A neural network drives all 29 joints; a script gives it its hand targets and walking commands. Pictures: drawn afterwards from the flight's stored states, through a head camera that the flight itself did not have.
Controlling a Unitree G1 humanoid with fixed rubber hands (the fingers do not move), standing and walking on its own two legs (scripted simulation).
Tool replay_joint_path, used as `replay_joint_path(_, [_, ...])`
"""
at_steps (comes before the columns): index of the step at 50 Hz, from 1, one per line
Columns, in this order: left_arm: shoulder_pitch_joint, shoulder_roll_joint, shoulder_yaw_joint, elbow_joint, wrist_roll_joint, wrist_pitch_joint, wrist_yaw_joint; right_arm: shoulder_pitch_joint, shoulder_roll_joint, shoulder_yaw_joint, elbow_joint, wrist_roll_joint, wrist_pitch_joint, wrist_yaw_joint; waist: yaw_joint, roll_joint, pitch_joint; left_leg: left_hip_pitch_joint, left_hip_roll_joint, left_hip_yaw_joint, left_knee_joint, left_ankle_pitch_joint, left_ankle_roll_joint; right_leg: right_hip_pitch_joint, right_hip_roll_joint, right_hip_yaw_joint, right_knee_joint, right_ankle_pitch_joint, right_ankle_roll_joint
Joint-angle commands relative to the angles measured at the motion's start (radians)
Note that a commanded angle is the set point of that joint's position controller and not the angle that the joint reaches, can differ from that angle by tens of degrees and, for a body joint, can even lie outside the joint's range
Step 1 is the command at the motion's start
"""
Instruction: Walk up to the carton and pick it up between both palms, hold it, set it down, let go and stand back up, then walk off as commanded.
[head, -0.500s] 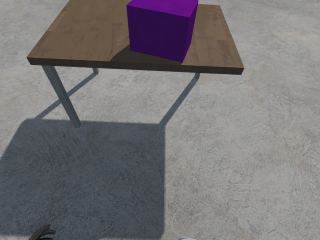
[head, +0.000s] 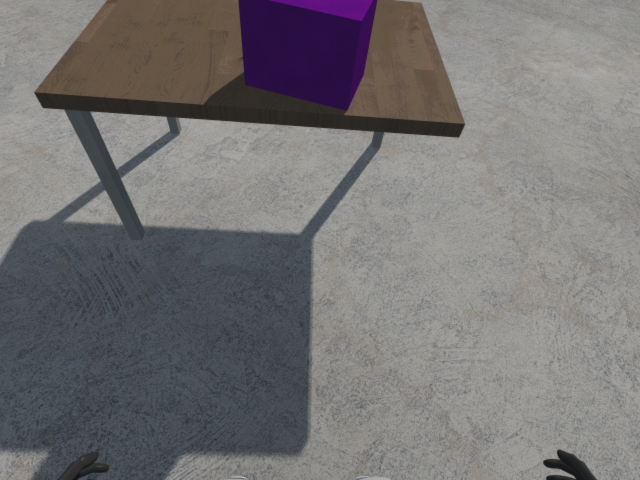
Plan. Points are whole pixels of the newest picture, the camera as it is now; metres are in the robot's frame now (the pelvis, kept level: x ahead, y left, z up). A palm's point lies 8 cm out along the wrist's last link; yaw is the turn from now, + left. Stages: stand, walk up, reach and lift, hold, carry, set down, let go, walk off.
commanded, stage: walk off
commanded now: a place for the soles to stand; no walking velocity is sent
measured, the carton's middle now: (308, 39) +1.09 +0.03 -0.01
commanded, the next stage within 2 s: none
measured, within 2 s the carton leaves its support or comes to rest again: neither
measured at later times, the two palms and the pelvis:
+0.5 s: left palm out of the picture +0.08 +0.30 -0.09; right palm out of the picture +0.03 -0.33 -0.09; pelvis -0.04 -0.01 +0.00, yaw +0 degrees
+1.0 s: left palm out of the picture +0.09 +0.33 -0.08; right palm out of the picture +0.07 -0.30 -0.09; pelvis -0.02 +0.01 +0.00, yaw +1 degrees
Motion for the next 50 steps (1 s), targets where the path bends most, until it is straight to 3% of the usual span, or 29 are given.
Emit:
replay_joint_path(1, [0.099, 0.153, 0.047, 0.055, -0.011, -0.076, 0.017, 0.054, -0.173, -0.042, -0.045, -0.023, 0.024, 0.026, 0.046, 0.15, -0.286, 0.155, 0.04, -0.006, 0.073, 0.244, 0.092, 0.22, -0.046, 0.007, -0.449, 0.29, -0.009])
replay_joint_path(2, [0.116, 0.188, 0.049, 0.043, -0.003, -0.082, 0.03, 0.038, -0.164, -0.033, -0.06, -0.014, 0.024, 0.027, 0.054, 0.108, -0.28, 0.02, 0.021, -0.011, 0.132, 0.195, 0.072, 0.319, -0.132, 0.119, -0.413, 0.468, -0.046])
replay_joint_path(3, [0.101, 0.227, 0.05, 0.036, 0.01, -0.09, 0.034, 0.016, -0.142, -0.02, -0.074, 0.002, 0.026, 0.031, 0.042, -0.034, -0.277, -0.098, -0.028, 0.0, 0.165, 0.006, 0.037, 0.348, -0.235, 0.295, -0.423, 0.462, -0.092])
replay_joint_path(4, [0.072, 0.247, 0.046, 0.042, 0.006, -0.094, 0.04, 0.004, -0.15, -0.035, -0.063, 0.0, 0.036, 0.034, 0.051, -0.045, -0.202, -0.124, -0.036, -0.031, 0.234, -0.237, 0.013, 0.259, -0.306, 0.332, -0.463, 0.456, -0.174])
replay_joint_path(5, [0.057, 0.267, 0.06, 0.03, 0.008, -0.099, 0.043, -0.003, -0.173, -0.035, -0.068, -0.015, 0.036, 0.029, 0.047, -0.051, -0.11, -0.103, -0.024, -0.082, 0.282, -0.268, -0.007, 0.129, -0.347, 0.388, -0.483, 0.435, -0.214])
replay_joint_path(8, [-0.04, 0.223, 0.054, 0.001, 0.001, -0.103, 0.038, -0.004, -0.17, -0.034, -0.04, -0.011, 0.034, 0.042, 0.018, -0.049, -0.036, -0.011, -0.011, -0.025, 0.221, -0.146, 0.004, 0.025, -0.258, 0.174, -0.461, 0.398, -0.157])
replay_joint_path(11, [-0.059, 0.21, 0.055, -0.001, 0.01, -0.103, 0.034, 0.104, -0.172, -0.044, -0.014, -0.031, 0.028, 0.055, -0.01, -0.122, -0.081, 0.143, -0.049, 0.016, 0.031, -0.037, 0.037, 0.014, -0.17, 0.072, -0.35, 0.426, -0.118])
replay_joint_path(14, [-0.045, 0.213, 0.054, -0.011, 0.002, -0.085, 0.028, 0.163, -0.19, -0.047, -0.016, -0.027, 0.014, 0.046, -0.029, -0.047, -0.127, 0.274, -0.067, 0.011, -0.07, -0.078, 0.065, -0.093, -0.147, 0.11, -0.303, 0.216, -0.097])
replay_joint_path(16, [-0.037, 0.171, 0.049, -0.007, -0.013, -0.087, 0.031, 0.196, -0.244, -0.056, -0.022, -0.05, 0.009, 0.049, -0.032, 0.221, -0.126, 0.252, 0.073, -0.242, -0.174, -0.048, 0.144, -0.14, -0.041, -0.015, -0.111, 0.051, -0.035])
replay_joint_path(17, [0.011, 0.155, 0.048, -0.02, -0.013, -0.081, 0.035, 0.135, -0.282, -0.051, -0.057, -0.03, 0.008, 0.055, -0.003, 0.263, -0.123, 0.142, 0.235, -0.479, -0.303, -0.164, 0.254, -0.13, -0.002, -0.08, 0.006, -0.099, -0.008])
replay_joint_path(19, [0.06, 0.15, 0.05, -0.013, -0.002, -0.094, 0.03, 0.031, -0.275, -0.051, -0.077, -0.034, 0.014, 0.056, 0.055, 0.212, -0.067, -0.015, 0.225, -0.397, -0.295, -0.216, 0.243, 0.037, -0.026, -0.075, -0.139, -0.076, -0.031])
replay_joint_path(21, [0.078, 0.16, 0.048, 0.014, 0.001, -0.108, 0.032, -0.001, -0.229, -0.033, -0.076, -0.022, 0.018, 0.058, 0.08, 0.171, -0.123, -0.01, 0.1, -0.2, -0.155, -0.054, 0.146, 0.146, -0.024, -0.059, -0.331, 0.017, -0.055])
replay_joint_path(22, [0.101, 0.19, 0.062, 0.023, 0.005, -0.114, 0.028, -0.03, -0.196, -0.02, -0.088, -0.026, 0.011, 0.059, 0.093, 0.14, -0.139, -0.018, 0.027, -0.134, -0.031, -0.003, 0.089, 0.184, -0.083, 0.069, -0.402, 0.067, -0.08])
replay_joint_path(23, [0.099, 0.248, 0.072, 0.027, 0.007, -0.113, 0.033, -0.009, -0.175, -0.022, -0.098, -0.019, 0.015, 0.053, 0.083, 0.002, -0.136, -0.117, -0.049, -0.071, 0.091, -0.03, 0.043, 0.24, -0.173, 0.251, -0.467, 0.049, -0.12])
replay_joint_path(25, [0.046, 0.297, 0.08, 0.03, 0.008, -0.117, 0.034, 0.054, -0.182, -0.029, -0.08, -0.021, 0.013, 0.057, 0.038, 0.008, -0.136, -0.148, -0.066, -0.027, 0.178, -0.139, 0.018, 0.224, -0.31, 0.379, -0.529, 0.012, -0.211])
replay_joint_path(27, [-0.025, 0.294, 0.08, 0.003, 0.001, -0.119, 0.032, 0.085, -0.209, -0.041, -0.048, -0.028, 0.013, 0.066, 0.018, -0.01, -0.039, -0.056, -0.027, -0.041, 0.197, -0.166, 0.024, 0.026, -0.333, 0.335, -0.569, -0.085, -0.221])
replay_joint_path(30, [-0.074, 0.216, 0.059, -0.01, 0.0, -0.104, 0.024, 0.155, -0.188, -0.041, -0.022, -0.027, 0.003, 0.067, -0.012, -0.01, -0.014, 0.159, -0.047, -0.014, -0.048, -0.107, 0.059, -0.107, -0.16, 0.104, -0.431, 0.011, -0.105])
replay_joint_path(32, [-0.073, 0.178, 0.046, -0.009, -0.007, -0.093, 0.024, 0.245, -0.245, -0.06, -0.013, -0.055, -0.004, 0.054, -0.053, 0.184, -0.078, 0.228, 0.052, -0.254, -0.195, -0.165, 0.122, -0.186, -0.051, -0.017, -0.097, 0.065, -0.046])
replay_joint_path(33, [-0.019, 0.141, 0.049, -0.034, -0.012, -0.094, 0.027, 0.204, -0.265, -0.058, -0.036, -0.049, -0.007, 0.053, -0.002, 0.235, -0.072, 0.217, 0.164, -0.454, -0.277, -0.161, 0.214, -0.209, 0.01, -0.091, -0.003, -0.035, -0.021])
replay_joint_path(34, [0.009, 0.144, 0.047, -0.02, -0.009, -0.091, 0.028, 0.186, -0.285, -0.06, -0.047, -0.044, -0.016, 0.053, 0.001, 0.22, -0.086, 0.171, 0.275, -0.546, -0.307, -0.078, 0.283, -0.201, -0.012, -0.051, 0.082, -0.097, -0.016])
replay_joint_path(37, [0.026, 0.164, 0.046, 0.01, -0.006, -0.099, 0.026, 0.078, -0.25, -0.039, -0.06, -0.028, -0.015, 0.049, 0.04, 0.168, -0.092, 0.08, 0.247, -0.395, -0.255, 0.088, 0.258, -0.088, -0.033, -0.059, -0.026, -0.127, -0.031])
replay_joint_path(40, [0.084, 0.149, 0.046, 0.019, -0.01, -0.107, 0.027, 0.071, -0.215, -0.038, -0.08, -0.03, -0.005, 0.053, 0.052, 0.212, -0.148, 0.105, 0.121, -0.18, -0.165, 0.2, 0.152, 0.057, -0.005, -0.144, -0.267, 0.143, -0.041])
replay_joint_path(41, [0.085, 0.136, 0.039, 0.032, -0.016, -0.101, 0.02, 0.034, -0.206, -0.027, -0.069, -0.026, -0.012, 0.043, 0.062, 0.224, -0.218, 0.153, 0.107, -0.137, -0.102, 0.33, 0.125, 0.088, -0.032, -0.099, -0.319, 0.243, -0.033])
replay_joint_path(43, [0.093, 0.165, 0.053, 0.034, -0.007, -0.104, 0.03, 0.073, -0.178, -0.026, -0.059, -0.014, -0.005, 0.039, 0.069, 0.126, -0.241, 0.06, 0.049, -0.102, -0.051, 0.278, 0.079, 0.247, -0.063, -0.031, -0.364, 0.314, -0.067])
replay_joint_path(44, [0.106, 0.184, 0.058, 0.043, -0.001, -0.108, 0.029, 0.035, -0.164, -0.017, -0.061, -0.006, -0.01, 0.037, 0.088, 0.041, -0.225, 0.011, 0.011, -0.081, 0.032, 0.271, 0.053, 0.289, -0.139, 0.116, -0.381, 0.426, -0.099])
replay_joint_path(46, [0.094, 0.229, 0.06, 0.04, 0.003, -0.115, 0.034, 0.058, -0.153, -0.018, -0.056, -0.003, 0.0, 0.038, 0.07, -0.02, -0.167, -0.11, -0.074, -0.015, 0.148, -0.089, 0.013, 0.278, -0.309, 0.3, -0.466, 0.42, -0.198])
replay_joint_path(47, [0.071, 0.243, 0.066, 0.017, 0.009, -0.116, 0.032, 0.055, -0.185, -0.033, -0.055, -0.014, 0.009, 0.041, 0.074, -0.108, -0.133, -0.125, -0.039, -0.036, 0.238, -0.247, 0.012, 0.248, -0.361, 0.308, -0.491, 0.414, -0.254])
replay_joint_path(48, [0.067, 0.236, 0.062, 0.022, 0.011, -0.125, 0.038, 0.05, -0.168, -0.026, -0.068, -0.018, 0.003, 0.043, 0.062, -0.081, -0.107, -0.13, -0.022, -0.065, 0.185, -0.28, 0.011, 0.242, -0.375, 0.339, -0.471, 0.55, -0.269])
replay_joint_path(50, [0.018, 0.214, 0.055, 0.03, 0.003, -0.123, 0.031, 0.076, -0.169, -0.035, -0.039, -0.026, 0.001, 0.042, 0.03, -0.106, -0.063, -0.043, -0.024, -0.025, 0.102, -0.229, 0.018, 0.176, -0.28, 0.182, -0.414, 0.734, -0.186])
